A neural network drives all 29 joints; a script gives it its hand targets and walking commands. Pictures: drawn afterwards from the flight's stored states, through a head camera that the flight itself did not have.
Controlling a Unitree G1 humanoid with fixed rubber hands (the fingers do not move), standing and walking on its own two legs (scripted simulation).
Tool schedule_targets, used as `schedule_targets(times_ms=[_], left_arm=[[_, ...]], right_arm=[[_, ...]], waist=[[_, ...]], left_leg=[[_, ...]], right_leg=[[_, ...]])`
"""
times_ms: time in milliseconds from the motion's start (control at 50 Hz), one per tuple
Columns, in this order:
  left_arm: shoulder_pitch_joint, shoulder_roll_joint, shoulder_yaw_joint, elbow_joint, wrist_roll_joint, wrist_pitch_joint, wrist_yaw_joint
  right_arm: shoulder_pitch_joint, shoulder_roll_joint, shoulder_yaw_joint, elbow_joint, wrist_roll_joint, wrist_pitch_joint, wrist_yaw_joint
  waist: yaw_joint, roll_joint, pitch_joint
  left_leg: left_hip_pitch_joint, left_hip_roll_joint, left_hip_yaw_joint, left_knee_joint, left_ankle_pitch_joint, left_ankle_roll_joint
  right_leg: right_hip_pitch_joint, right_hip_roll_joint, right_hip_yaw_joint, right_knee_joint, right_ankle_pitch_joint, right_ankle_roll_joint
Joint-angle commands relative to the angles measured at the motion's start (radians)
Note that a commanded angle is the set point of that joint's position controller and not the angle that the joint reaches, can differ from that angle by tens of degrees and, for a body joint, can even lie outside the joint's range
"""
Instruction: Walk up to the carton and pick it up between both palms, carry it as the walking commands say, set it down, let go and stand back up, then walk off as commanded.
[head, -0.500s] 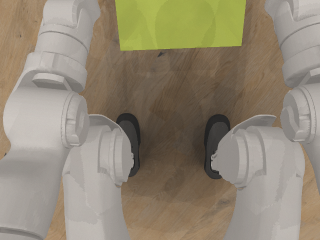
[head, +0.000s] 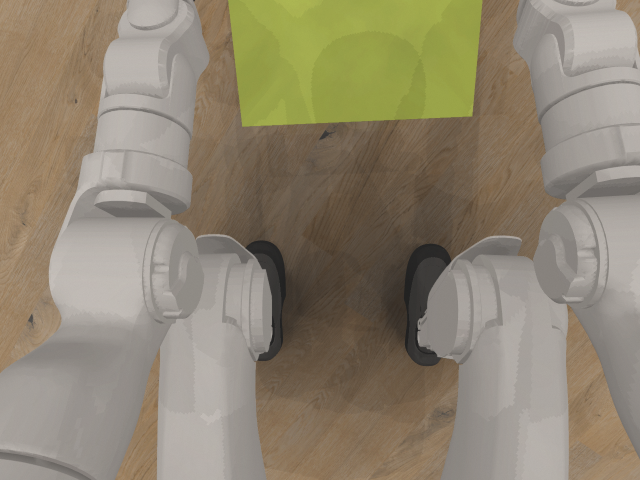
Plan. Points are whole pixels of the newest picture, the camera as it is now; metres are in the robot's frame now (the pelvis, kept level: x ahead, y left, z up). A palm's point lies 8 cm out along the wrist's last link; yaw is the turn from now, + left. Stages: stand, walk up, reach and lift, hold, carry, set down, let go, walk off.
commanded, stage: reach and lift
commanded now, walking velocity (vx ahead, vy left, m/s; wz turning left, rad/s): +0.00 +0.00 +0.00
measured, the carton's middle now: (350, 0) +0.56 +0.00 -0.23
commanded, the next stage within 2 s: none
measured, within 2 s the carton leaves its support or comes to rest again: neither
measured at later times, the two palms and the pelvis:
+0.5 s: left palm out of the picture +0.53 +0.15 -0.06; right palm out of the picture +0.54 -0.16 -0.07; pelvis +0.00 +0.00 +0.04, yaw -1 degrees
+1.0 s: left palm out of the picture +0.51 +0.15 +0.01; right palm out of the picture +0.51 -0.16 +0.00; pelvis +0.00 +0.01 +0.08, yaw -1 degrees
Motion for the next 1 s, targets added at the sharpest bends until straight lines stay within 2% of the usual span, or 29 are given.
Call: schedule_targets(times_ms=[0, 120, 180, 320, 440, 660, 760, 980], left_arm=[[-0.727, -0.973, -0.399, -0.268, -0.128, -0.037, -0.311], [-0.601, -1.024, -0.315, -0.192, -0.028, -0.015, -0.325], [-0.567, -1.040, -0.300, -0.183, 0.005, -0.008, -0.328], [-0.553, -1.064, -0.325, -0.229, 0.005, 0.018, -0.325], [-0.546, -1.078, -0.307, -0.237, 0.023, 0.049, -0.342], [-0.470, -1.153, -0.279, -0.189, 0.062, 0.085, -0.389], [-0.452, -1.180, -0.304, -0.209, 0.052, 0.094, -0.394], [-0.413, -1.200, -0.286, -0.211, 0.072, 0.117, -0.397]], right_arm=[[-0.703, 0.982, 0.310, -0.332, 0.133, -0.060, 0.292], [-0.579, 1.047, 0.228, -0.267, 0.030, -0.033, 0.301], [-0.549, 1.058, 0.225, -0.259, 0.003, -0.026, 0.307], [-0.545, 1.064, 0.245, -0.273, 0.010, -0.007, 0.316], [-0.527, 1.100, 0.224, -0.267, -0.004, 0.020, 0.321], [-0.493, 1.170, 0.221, -0.306, -0.048, 0.049, 0.325], [-0.492, 1.192, 0.244, -0.348, -0.042, 0.061, 0.330], [-0.424, 1.233, 0.221, -0.307, -0.061, 0.089, 0.351]], waist=[[-0.006, -0.043, -1.626], [-0.006, -0.040, -1.491], [-0.005, -0.044, -1.488], [-0.004, -0.053, -1.531], [0.006, -0.043, -1.522], [-0.002, -0.051, -1.579], [-0.001, -0.069, -1.622], [0.011, -0.059, -1.590]], left_leg=[[0.779, -0.125, 0.182, -0.134, 0.461, 0.024], [0.633, -0.140, 0.194, -0.187, 0.388, 0.029], [0.622, -0.142, 0.193, -0.217, 0.378, 0.029], [0.689, -0.139, 0.179, -0.277, 0.359, 0.022], [0.674, -0.139, 0.187, -0.316, 0.313, 0.021], [0.629, -0.147, 0.195, -0.370, 0.304, 0.028], [0.660, -0.148, 0.190, -0.399, 0.311, 0.031], [0.738, -0.149, 0.182, -0.478, 0.284, 0.031]], right_leg=[[0.770, 0.119, -0.161, -0.158, 0.458, -0.024], [0.664, 0.124, -0.153, -0.209, 0.400, -0.024], [0.644, 0.128, -0.156, -0.238, 0.386, -0.023], [0.628, 0.141, -0.177, -0.291, 0.343, -0.028], [0.652, 0.147, -0.169, -0.338, 0.310, -0.031], [0.743, 0.151, -0.150, -0.403, 0.339, -0.028], [0.778, 0.158, -0.155, -0.429, 0.346, -0.024], [0.776, 0.163, -0.155, -0.504, 0.290, -0.024]])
